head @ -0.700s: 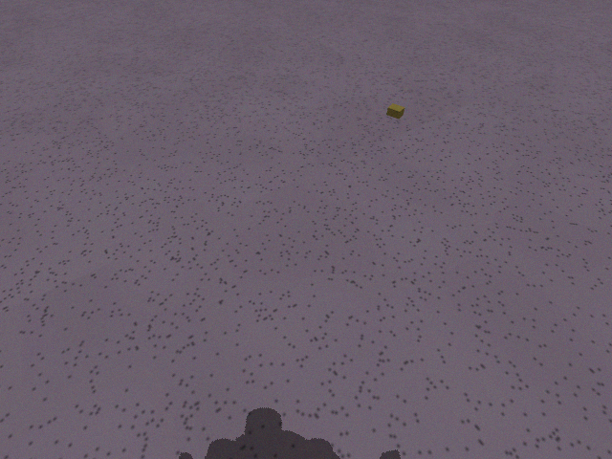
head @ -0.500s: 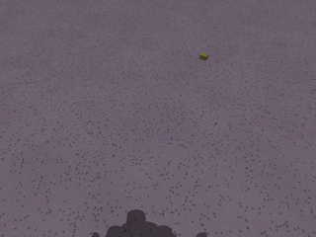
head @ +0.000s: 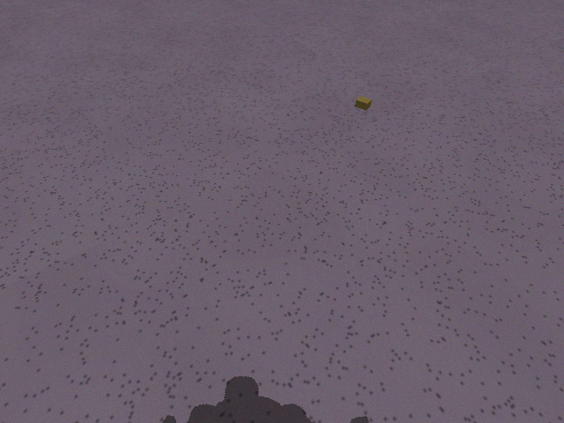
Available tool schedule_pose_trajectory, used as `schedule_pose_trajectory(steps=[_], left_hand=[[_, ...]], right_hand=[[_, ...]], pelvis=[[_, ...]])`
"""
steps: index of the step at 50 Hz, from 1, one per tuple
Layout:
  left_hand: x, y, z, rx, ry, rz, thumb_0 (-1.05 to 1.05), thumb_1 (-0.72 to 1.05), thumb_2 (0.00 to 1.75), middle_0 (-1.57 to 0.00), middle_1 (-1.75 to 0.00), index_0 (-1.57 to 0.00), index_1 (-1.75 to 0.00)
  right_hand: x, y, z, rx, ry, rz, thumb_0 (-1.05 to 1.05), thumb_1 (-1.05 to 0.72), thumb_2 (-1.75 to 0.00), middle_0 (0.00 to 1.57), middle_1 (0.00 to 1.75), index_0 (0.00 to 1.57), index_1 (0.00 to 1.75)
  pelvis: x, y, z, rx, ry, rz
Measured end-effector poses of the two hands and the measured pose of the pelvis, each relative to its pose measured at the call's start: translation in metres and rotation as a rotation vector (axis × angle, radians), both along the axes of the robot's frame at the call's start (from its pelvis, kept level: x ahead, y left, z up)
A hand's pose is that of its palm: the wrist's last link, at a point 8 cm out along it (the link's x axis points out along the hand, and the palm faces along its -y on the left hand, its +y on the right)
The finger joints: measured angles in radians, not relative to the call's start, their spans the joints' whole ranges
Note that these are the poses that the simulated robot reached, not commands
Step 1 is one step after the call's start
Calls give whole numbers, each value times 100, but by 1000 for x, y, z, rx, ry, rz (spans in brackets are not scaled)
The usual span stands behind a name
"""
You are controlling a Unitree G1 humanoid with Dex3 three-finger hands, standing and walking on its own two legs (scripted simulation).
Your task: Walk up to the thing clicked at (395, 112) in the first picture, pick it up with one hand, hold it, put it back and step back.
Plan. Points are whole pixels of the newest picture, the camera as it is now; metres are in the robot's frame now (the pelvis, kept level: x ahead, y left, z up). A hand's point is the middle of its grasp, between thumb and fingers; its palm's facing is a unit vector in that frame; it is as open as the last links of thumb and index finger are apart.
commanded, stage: stand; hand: left
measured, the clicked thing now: (363, 103) +2.15 -0.53 -0.76
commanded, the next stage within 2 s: walk up in 0.42 s
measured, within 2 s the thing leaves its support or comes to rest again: neither
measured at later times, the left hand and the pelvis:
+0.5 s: hand out of the picture +0.08 +0.26 -0.16, palm faces -0.05 -0.95 -0.32, open 7.4 cm; pelvis +0.01 +0.00 +0.00, yaw -3 degrees
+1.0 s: hand (216, 356) +0.27 +0.14 -0.14, palm faces -0.17 -0.92 -0.36, open 7.4 cm; pelvis +0.17 -0.13 -0.01, yaw -13 degrees
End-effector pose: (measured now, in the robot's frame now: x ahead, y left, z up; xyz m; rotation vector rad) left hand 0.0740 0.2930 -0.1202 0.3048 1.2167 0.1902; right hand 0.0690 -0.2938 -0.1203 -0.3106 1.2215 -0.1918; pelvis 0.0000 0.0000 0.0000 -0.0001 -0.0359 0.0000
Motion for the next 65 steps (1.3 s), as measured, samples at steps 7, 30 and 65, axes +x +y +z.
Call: schedule_pose_trajectory(steps=[7,30,65], left_hand=[[-3,1,0,1,10,3,1,91,90,-20,-30,-20,-30],[47,6,11,10,-18,-119,1,91,90,-20,-30,-20,-30],[429,-137,-21,-2,-47,-352,2,91,90,-20,-30,-20,-30]], right_hand=[[-1,1,0,1,7,2,1,-91,-90,21,30,21,30],[-17,-46,11,-39,-113,-87,1,-90,-90,21,30,21,30],[271,-179,27,-111,-195,-248,1,-91,-90,21,30,21,30]], pelvis=[[0,0,0,0,3,0],[21,-18,-7,31,18,-94],[355,-137,-25,8,5,-302]])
